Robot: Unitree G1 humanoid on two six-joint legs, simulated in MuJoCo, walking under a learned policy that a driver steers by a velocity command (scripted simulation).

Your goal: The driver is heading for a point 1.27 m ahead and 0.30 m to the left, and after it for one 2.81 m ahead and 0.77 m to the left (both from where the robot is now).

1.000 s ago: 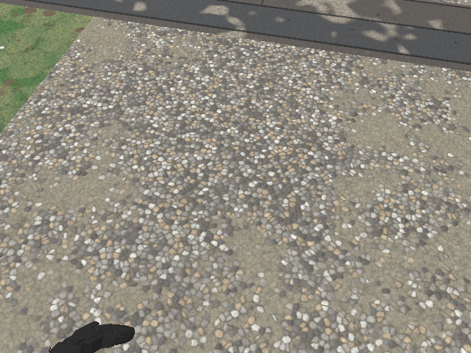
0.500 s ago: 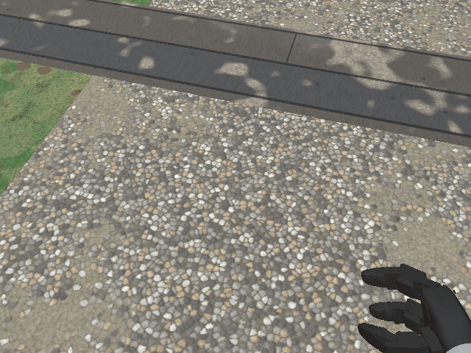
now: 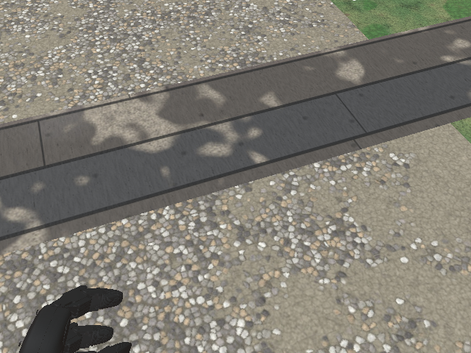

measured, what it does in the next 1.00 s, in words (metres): walks ahead, turning left: left foot, then right foot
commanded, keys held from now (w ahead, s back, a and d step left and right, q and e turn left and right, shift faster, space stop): w+shift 0.06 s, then w+q+shift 0.60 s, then w+shift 0.34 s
